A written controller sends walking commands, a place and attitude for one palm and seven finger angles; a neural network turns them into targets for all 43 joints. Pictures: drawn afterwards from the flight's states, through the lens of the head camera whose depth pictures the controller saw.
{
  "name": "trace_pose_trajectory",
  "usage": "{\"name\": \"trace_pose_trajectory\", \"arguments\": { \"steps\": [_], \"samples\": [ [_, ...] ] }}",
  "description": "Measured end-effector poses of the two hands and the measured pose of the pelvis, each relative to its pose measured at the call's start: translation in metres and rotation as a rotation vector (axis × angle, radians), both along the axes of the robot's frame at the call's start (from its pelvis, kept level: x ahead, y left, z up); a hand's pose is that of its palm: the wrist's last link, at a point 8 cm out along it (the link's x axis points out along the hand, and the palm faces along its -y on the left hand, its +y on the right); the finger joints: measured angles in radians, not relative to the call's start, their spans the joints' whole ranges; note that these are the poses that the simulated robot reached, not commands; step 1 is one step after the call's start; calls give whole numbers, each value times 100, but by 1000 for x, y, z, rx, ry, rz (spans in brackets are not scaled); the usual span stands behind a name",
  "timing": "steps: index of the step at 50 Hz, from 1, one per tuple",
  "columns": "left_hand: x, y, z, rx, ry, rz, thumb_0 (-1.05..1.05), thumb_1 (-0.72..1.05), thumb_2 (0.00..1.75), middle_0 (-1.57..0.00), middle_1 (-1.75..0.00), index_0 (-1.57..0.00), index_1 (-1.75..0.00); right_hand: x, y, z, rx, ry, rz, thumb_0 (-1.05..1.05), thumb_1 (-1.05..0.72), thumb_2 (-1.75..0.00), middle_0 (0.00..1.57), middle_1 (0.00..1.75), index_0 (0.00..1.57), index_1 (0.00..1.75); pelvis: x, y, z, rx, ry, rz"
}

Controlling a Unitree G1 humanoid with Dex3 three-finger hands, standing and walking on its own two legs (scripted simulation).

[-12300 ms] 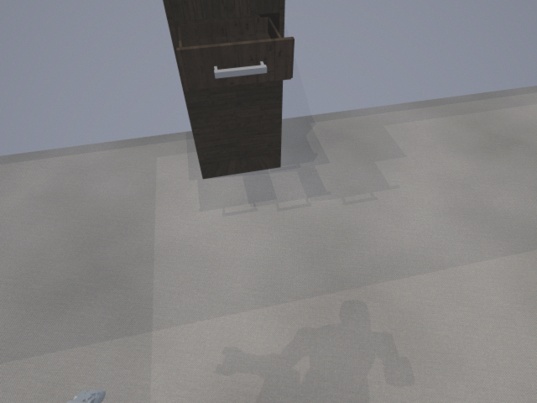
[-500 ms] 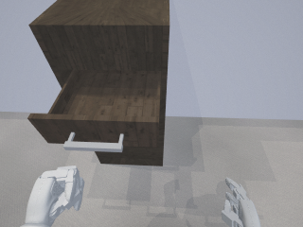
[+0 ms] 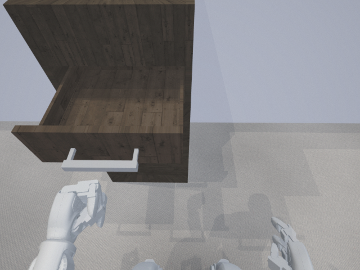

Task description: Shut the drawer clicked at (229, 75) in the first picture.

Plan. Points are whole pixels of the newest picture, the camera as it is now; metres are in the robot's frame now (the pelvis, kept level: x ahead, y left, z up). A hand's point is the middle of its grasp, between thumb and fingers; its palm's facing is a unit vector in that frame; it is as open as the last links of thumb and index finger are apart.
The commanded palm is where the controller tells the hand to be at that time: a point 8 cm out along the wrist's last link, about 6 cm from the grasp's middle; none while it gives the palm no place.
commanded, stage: bring the fist close to the handle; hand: left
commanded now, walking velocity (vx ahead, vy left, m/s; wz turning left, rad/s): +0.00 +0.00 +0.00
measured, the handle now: (102, 159) +0.36 +0.21 +0.01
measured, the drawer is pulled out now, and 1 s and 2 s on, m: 0.24 0.24 0.14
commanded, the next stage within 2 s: push the drawer shut in 0.84 s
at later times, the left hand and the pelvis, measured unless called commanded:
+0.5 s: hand (111, 196) +0.27 +0.17 +0.01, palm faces +0.01 -1.00 -0.05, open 3.3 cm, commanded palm +0.25 +0.23 +0.01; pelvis -0.01 +0.00 -0.03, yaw +0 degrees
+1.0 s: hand (110, 200) +0.26 +0.17 +0.01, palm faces +0.01 -1.00 -0.06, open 3.3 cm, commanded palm +0.24 +0.22 +0.01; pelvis -0.01 +0.01 -0.03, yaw +0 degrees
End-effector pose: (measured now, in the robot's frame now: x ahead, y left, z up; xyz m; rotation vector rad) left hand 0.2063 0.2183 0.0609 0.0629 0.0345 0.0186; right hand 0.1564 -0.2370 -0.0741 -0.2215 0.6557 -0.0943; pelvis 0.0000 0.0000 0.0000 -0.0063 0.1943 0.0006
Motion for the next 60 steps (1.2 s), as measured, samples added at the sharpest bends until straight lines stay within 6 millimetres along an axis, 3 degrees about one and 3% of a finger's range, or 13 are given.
{"name": "trace_pose_trajectory", "arguments": {
  "steps": [26, 37, 50, 60],
  "samples": [
    [44, 4, -51, -9, -13, -11, 2, 90, 90, -140, -160, -140, -160, -4, 6, -42, -5, 99, 10, 1, -90, -90, 20, 30, 21, 30, -10, 4, -32, -4, 105, -3],
    [42, 3, -47, -10, -8, -15, 2, 90, 90, -140, -160, -140, -160, -12, 5, -41, 0, 130, -11, 1, -90, -90, 20, 30, 20, 30, -8, 6, -29, -6, 107, -5],
    [33, 4, -47, -4, -20, -8, 2, 90, 90, -140, -160, -140, -160, -3, 6, -39, -6, 107, -4, 1, -90, -90, 20, 30, 20, 30, -8, 7, -31, -8, 104, -2],
    [60, 4, -49, -4, -37, -22, 2, 90, 91, -140, -160, -140, -160, -3, 8, -45, -11, 121, 3, 1, -90, -90, 20, 30, 20, 30, -13, 6, -34, -10, 111, 2]
  ]
}}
